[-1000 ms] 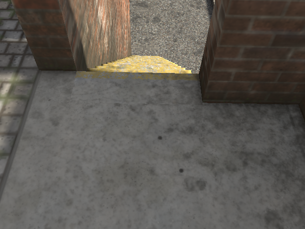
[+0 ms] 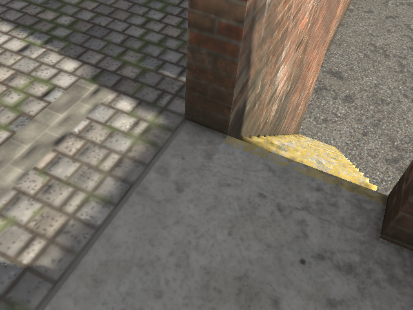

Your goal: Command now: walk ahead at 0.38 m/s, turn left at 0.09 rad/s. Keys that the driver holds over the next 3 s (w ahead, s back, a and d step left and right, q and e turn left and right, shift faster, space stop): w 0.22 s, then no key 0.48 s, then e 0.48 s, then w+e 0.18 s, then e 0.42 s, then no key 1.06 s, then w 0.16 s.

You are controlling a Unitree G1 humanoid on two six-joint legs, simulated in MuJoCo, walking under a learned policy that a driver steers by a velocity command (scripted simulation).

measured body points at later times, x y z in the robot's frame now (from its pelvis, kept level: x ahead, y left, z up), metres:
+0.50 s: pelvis +0.21 -0.06 -0.01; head +0.25 -0.08 +0.44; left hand +0.35 +0.20 -0.12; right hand +0.31 -0.34 -0.13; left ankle +0.19 +0.09 -0.68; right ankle +0.27 -0.15 -0.75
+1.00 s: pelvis +0.28 -0.06 -0.03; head +0.31 -0.07 +0.42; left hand +0.44 +0.21 -0.13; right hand +0.38 -0.35 -0.14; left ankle +0.30 +0.09 -0.75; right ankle +0.28 -0.14 -0.75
